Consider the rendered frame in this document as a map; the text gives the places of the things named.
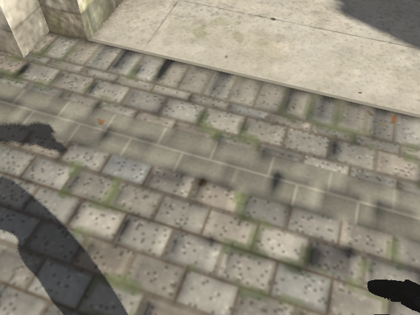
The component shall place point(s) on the robot right hand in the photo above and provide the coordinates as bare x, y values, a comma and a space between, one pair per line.
407, 292

